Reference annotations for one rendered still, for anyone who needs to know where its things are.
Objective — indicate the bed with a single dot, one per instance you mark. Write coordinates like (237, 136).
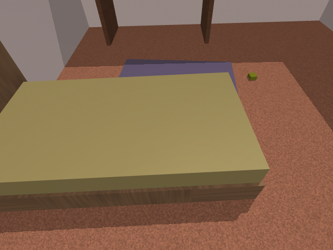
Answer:
(124, 141)

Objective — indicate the small box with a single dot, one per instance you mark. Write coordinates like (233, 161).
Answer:
(252, 76)

